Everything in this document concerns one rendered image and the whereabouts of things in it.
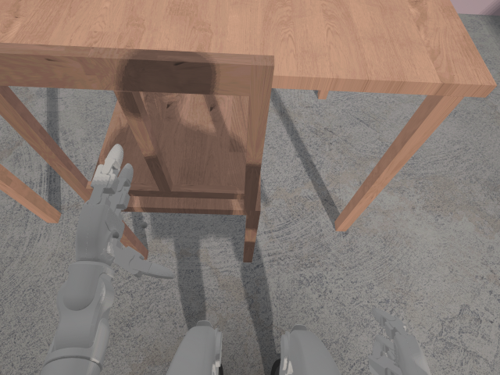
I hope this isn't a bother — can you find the table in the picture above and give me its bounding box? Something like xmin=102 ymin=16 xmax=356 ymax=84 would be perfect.
xmin=0 ymin=0 xmax=498 ymax=231

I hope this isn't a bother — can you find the right robot thigh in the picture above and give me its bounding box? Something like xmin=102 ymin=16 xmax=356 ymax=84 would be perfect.
xmin=280 ymin=330 xmax=341 ymax=375

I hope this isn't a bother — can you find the right robot hand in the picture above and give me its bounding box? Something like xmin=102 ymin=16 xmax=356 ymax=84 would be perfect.
xmin=368 ymin=308 xmax=430 ymax=375

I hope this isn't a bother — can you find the chair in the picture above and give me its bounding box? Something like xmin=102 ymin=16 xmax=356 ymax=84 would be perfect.
xmin=0 ymin=43 xmax=274 ymax=263

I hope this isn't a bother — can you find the left robot hand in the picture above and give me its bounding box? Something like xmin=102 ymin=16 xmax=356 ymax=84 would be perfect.
xmin=75 ymin=144 xmax=174 ymax=279

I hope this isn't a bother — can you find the left robot thigh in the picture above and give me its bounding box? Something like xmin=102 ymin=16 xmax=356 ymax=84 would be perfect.
xmin=166 ymin=326 xmax=222 ymax=375

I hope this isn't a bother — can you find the robot thigh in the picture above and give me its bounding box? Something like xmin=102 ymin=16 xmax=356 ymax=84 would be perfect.
xmin=166 ymin=326 xmax=222 ymax=375
xmin=280 ymin=330 xmax=341 ymax=375

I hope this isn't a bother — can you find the left robot forearm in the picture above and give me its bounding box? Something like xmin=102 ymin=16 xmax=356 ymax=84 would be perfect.
xmin=41 ymin=261 xmax=115 ymax=375

